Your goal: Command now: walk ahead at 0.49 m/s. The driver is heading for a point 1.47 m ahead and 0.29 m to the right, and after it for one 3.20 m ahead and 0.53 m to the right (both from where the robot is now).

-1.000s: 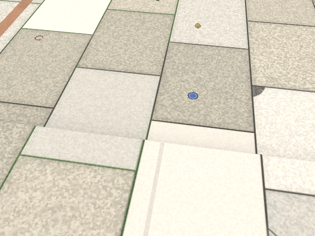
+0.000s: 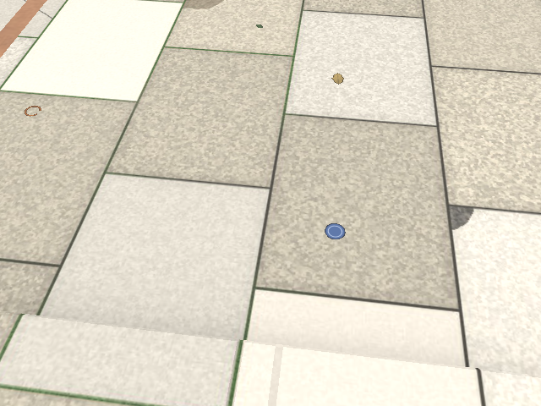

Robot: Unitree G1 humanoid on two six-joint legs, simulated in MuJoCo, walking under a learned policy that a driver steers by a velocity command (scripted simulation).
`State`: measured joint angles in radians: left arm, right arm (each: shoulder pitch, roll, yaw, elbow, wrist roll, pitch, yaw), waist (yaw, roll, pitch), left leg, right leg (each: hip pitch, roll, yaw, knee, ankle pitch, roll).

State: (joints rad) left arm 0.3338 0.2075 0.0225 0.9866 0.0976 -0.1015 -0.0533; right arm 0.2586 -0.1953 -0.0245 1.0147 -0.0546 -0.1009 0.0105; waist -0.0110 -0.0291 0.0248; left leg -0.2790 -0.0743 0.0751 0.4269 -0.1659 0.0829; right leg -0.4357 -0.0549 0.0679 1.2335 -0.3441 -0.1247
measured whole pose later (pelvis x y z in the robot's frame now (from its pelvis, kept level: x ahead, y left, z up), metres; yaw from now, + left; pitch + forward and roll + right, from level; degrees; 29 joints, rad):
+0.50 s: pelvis +0.31 -0.06 +0.00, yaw +1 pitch +2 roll +0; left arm 0.17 0.21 0.05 0.92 0.05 -0.11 -0.01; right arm 0.38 -0.20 -0.03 1.01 -0.08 -0.11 0.04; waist 0.00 0.02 0.00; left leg -0.33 0.02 -0.04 1.13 -0.39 0.08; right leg -0.31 0.04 -0.07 0.42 -0.14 -0.08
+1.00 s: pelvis +0.63 +0.00 -0.06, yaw -5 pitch +2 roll -5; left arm 0.66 0.11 0.03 1.13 0.08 -0.08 -0.07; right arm -0.03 -0.18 -0.01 0.88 -0.05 -0.07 0.03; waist 0.14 0.08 -0.01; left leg -0.42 0.11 -0.02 0.39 0.15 0.07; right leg 0.13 0.05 0.04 0.55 -0.68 0.02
